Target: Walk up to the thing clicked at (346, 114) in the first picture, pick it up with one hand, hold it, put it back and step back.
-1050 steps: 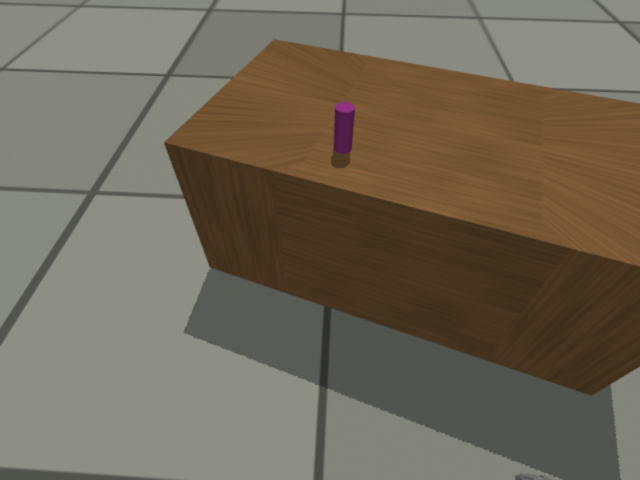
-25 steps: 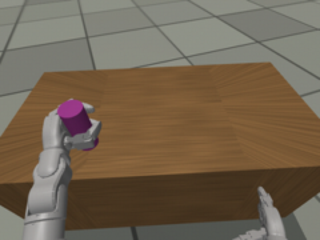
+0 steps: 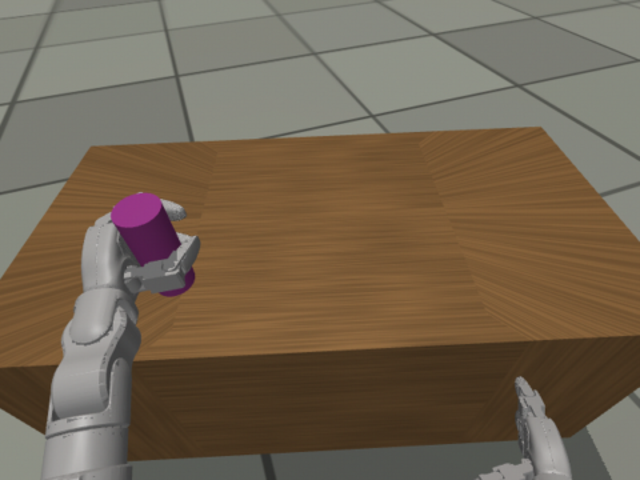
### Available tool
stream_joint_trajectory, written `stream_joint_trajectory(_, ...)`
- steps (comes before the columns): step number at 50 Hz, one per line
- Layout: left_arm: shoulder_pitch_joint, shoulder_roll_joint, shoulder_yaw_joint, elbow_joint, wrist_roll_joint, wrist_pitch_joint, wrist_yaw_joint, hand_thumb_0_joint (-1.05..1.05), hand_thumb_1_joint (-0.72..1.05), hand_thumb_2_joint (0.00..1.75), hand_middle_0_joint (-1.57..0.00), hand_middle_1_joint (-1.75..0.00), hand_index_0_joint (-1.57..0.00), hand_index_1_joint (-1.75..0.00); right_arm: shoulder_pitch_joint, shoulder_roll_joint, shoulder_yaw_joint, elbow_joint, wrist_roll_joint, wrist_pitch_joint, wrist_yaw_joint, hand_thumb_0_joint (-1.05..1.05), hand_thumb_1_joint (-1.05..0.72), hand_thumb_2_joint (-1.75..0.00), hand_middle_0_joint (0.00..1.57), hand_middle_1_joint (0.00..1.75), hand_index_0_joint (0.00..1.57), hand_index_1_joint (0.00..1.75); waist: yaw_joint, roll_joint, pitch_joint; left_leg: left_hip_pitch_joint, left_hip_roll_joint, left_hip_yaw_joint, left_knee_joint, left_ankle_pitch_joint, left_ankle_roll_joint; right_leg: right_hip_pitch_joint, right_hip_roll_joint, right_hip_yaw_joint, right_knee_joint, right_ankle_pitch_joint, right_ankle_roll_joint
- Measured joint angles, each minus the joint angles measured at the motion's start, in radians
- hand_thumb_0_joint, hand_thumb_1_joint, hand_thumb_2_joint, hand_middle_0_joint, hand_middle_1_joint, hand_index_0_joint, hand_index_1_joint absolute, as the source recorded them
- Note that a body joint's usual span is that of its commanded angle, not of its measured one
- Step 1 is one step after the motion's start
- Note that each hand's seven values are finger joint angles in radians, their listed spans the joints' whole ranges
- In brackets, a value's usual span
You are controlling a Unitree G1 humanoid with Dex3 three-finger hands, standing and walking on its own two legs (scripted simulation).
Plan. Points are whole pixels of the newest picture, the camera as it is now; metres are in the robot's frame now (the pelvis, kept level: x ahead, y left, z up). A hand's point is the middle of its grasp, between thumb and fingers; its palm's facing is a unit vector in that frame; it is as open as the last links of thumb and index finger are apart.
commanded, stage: hold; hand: left
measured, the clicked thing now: (157, 248) +0.34 +0.18 +0.16
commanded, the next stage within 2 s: crouch in 1.48 s
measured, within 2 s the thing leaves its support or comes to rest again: neither
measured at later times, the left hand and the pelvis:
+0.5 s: hand (173, 258) +0.33 +0.17 +0.14, palm faces +0.12 -0.99 +0.01, open 6.6 cm; pelvis +0.00 +0.01 +0.00, yaw +0 degrees
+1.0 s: hand (171, 260) +0.33 +0.17 +0.14, palm faces +0.16 -0.99 +0.02, open 6.6 cm; pelvis +0.00 +0.00 +0.00, yaw +0 degrees
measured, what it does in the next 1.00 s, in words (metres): stands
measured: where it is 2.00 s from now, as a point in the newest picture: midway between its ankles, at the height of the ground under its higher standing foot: outside the picture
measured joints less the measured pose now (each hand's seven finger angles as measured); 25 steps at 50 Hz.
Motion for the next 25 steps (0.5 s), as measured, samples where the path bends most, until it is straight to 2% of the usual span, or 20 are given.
stream_joint_trajectory(7, 0.041, -0.014, -0.024, -0.007, 0.007, -0.006, -0.002, -0.01, 0.02, 1.09, -0.89, -1.09, -0.93, -1.09, -0.014, -0.003, -0.005, 0.027, -0.002, -0.002, 0.002, -0.01, 0.51, -0.05, 0.05, 0.05, 0.06, 0.05, 0.001, 0.002, 0.009, 0.001, 0.000, -0.001, -0.002, 0.002, 0.001, 0.002, 0.000, -0.001, -0.005, 0.003, 0.001)
stream_joint_trajectory(14, 0.018, 0.001, -0.006, -0.017, 0.005, -0.046, 0.012, -0.01, 0.02, 1.09, -0.89, -1.09, -0.93, -1.09, -0.028, -0.004, -0.006, 0.034, -0.005, -0.015, -0.014, -0.01, 0.51, -0.06, 0.05, 0.05, 0.06, 0.05, 0.000, 0.001, 0.011, 0.008, -0.001, -0.002, -0.006, 0.003, 0.002, 0.012, -0.001, -0.002, -0.013, 0.006, 0.002)
stream_joint_trajectory(21, 0.002, -0.001, -0.018, 0.033, 0.000, -0.023, -0.014, -0.01, 0.02, 1.10, -0.89, -1.09, -0.93, -1.09, -0.032, 0.006, 0.004, 0.062, -0.002, -0.009, -0.005, -0.01, 0.51, -0.06, 0.05, 0.05, 0.06, 0.05, 0.002, 0.000, -0.005, 0.015, -0.004, 0.000, -0.015, 0.006, 0.005, 0.020, -0.004, -0.001, -0.024, 0.010, 0.005)
stream_joint_trajectory(25, 0.013, -0.006, -0.025, 0.037, 0.007, -0.009, -0.008, -0.01, 0.02, 1.10, -0.89, -1.09, -0.93, -1.09, -0.030, 0.008, 0.001, 0.041, -0.005, -0.008, 0.003, -0.01, 0.51, -0.06, 0.05, 0.05, 0.06, 0.05, -0.001, 0.004, 0.010, 0.016, -0.003, 0.005, -0.020, 0.010, 0.006, 0.020, -0.004, 0.003, -0.031, 0.017, 0.006)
